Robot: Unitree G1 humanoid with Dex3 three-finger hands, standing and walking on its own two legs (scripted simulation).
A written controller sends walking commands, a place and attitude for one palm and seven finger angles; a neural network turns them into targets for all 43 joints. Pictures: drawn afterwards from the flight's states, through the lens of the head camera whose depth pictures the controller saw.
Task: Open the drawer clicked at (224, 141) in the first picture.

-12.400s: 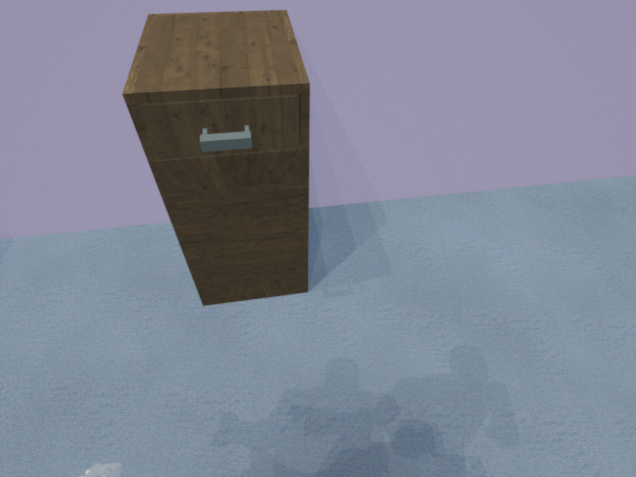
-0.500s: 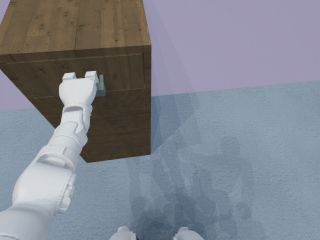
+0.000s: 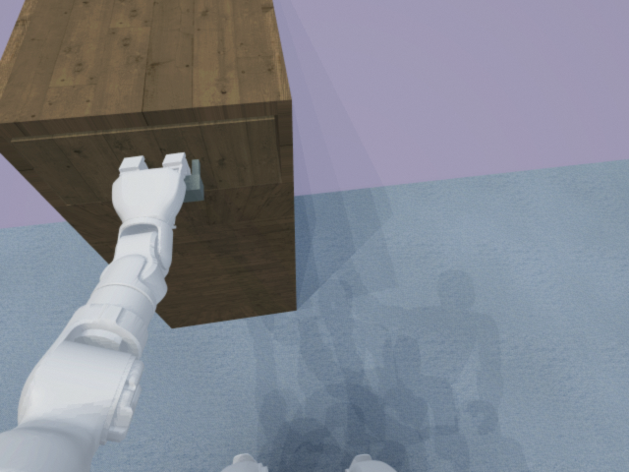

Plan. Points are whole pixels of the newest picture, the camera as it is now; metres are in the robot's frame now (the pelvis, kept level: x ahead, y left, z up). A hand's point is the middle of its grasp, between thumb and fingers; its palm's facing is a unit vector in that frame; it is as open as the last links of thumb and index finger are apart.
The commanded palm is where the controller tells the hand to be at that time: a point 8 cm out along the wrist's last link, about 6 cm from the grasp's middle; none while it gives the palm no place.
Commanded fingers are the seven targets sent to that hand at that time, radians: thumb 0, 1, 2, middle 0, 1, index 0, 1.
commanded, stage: pull the drawer open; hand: left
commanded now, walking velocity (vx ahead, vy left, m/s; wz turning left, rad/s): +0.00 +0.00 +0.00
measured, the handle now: (163, 180) +0.53 +0.19 +0.01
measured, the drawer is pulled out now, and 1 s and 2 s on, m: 0.00 0.06 0.08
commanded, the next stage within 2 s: none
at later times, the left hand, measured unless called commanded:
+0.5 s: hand (164, 224) +0.46 +0.18 -0.01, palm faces -0.06 -0.03 -1.00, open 6.1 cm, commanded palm +0.44 +0.18 +0.04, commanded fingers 0.00 0.90 0.90 -0.40 -1.35 -0.40 -1.35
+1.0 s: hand (164, 251) +0.42 +0.18 -0.01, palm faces -0.03 -0.08 -1.00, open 6.1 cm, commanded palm +0.36 +0.18 +0.04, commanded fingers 0.00 0.90 0.90 -0.40 -1.35 -0.40 -1.35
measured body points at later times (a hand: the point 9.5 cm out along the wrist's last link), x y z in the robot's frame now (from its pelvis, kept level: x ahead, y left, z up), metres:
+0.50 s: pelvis +0.00 +0.00 +0.00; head +0.09 +0.00 +0.44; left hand +0.46 +0.18 +0.05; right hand +0.04 -0.27 -0.13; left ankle -0.01 +0.10 -0.69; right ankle -0.04 -0.11 -0.69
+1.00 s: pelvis +0.01 +0.00 +0.01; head +0.09 -0.01 +0.46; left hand +0.41 +0.18 +0.04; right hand +0.05 -0.26 -0.12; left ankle -0.01 +0.10 -0.69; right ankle -0.04 -0.11 -0.69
